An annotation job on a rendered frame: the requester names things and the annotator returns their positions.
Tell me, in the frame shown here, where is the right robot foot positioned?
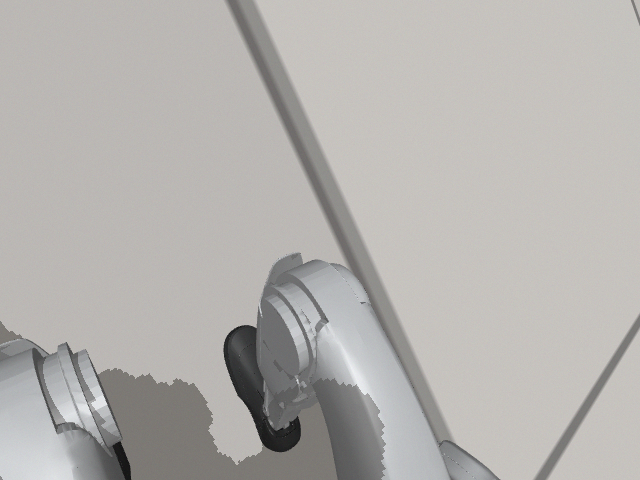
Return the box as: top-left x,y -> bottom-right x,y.
224,325 -> 301,452

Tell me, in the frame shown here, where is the right robot hand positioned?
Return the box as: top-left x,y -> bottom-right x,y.
437,440 -> 500,480

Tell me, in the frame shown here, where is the left robot foot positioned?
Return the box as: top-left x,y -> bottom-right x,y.
112,441 -> 131,480

